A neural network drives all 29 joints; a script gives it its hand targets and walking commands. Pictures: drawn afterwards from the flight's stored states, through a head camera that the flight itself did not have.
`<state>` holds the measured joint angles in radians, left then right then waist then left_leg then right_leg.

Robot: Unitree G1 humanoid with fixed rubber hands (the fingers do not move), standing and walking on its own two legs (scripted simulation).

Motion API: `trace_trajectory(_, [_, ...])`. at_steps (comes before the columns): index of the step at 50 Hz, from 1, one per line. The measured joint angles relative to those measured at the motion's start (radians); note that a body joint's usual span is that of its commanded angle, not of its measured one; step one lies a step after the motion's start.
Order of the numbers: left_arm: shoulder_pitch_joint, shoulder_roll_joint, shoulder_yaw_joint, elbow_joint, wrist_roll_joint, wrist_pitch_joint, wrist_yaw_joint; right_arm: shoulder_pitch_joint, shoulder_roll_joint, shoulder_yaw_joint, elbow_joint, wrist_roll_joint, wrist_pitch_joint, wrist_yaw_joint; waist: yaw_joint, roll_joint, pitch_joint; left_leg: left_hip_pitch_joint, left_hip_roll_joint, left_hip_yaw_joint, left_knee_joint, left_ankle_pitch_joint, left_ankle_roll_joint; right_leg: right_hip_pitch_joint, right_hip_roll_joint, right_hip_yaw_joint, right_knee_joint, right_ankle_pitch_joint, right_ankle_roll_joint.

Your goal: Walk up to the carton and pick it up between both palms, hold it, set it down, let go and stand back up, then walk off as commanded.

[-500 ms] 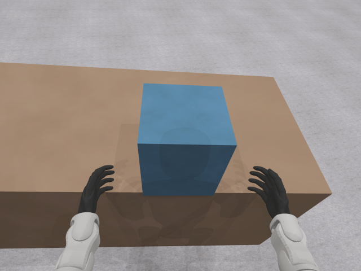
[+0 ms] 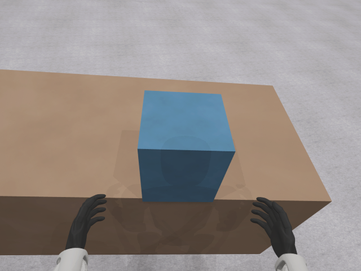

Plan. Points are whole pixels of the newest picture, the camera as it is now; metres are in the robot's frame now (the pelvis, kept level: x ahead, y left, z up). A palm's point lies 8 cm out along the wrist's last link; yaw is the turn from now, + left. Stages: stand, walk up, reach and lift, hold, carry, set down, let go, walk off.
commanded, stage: set down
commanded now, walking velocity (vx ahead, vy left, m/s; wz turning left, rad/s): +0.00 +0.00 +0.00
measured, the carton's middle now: (180, 149) +0.43 +0.02 -0.01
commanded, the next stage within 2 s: let go in 1.88 s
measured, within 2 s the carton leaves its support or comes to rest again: neither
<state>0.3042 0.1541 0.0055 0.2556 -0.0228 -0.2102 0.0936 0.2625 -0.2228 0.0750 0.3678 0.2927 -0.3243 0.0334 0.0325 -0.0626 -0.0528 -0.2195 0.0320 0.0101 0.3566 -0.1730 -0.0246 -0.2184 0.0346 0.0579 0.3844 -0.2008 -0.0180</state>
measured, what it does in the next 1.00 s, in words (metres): stands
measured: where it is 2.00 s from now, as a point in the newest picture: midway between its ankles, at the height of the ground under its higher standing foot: outside the picture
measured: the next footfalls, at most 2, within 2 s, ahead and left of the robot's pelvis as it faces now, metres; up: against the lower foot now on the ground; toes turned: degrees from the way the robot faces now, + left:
none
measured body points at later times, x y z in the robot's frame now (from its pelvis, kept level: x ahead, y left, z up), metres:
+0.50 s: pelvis +0.01 +0.00 +0.00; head +0.03 +0.02 +0.45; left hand +0.19 +0.22 -0.04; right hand +0.22 -0.20 -0.02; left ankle +0.01 +0.14 -0.75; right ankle +0.00 -0.11 -0.75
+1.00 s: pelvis +0.01 +0.00 +0.00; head +0.02 +0.01 +0.45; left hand +0.17 +0.22 -0.06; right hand +0.20 -0.21 -0.04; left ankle +0.01 +0.14 -0.75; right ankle +0.00 -0.11 -0.75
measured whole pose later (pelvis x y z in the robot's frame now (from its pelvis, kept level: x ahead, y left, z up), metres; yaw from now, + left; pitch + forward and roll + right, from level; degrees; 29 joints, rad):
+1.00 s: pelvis +0.01 +0.00 +0.00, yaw +0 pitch +1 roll +1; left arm 0.33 0.20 0.00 0.34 -0.02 -0.07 0.01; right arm 0.29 -0.21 0.07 0.45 0.15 -0.28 0.01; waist 0.03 -0.05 0.00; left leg -0.18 0.02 0.01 0.32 -0.17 -0.02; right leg -0.19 0.02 0.06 0.38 -0.22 -0.02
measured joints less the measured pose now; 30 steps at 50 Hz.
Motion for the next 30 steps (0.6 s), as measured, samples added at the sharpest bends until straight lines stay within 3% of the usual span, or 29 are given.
trace_trajectory(15, [0.021,0.006,-0.008,0.002,0.0,0.033,-0.01,0.024,0.006,0.0,-0.001,-0.048,0.019,0.0,-0.007,-0.003,0.025,0.021,-0.003,0.0,-0.013,0.0,0.0,0.015,-0.003,0.0,0.0,-0.007,0.0])
trace_trajectory(30, [0.026,0.033,-0.008,0.024,0.0,0.062,-0.066,0.024,0.013,0.0,0.013,-0.084,0.022,-0.013,-0.004,0.004,0.047,0.03,-0.01,0.001,-0.033,-0.002,0.0,0.016,-0.01,0.0,0.0,-0.021,0.0])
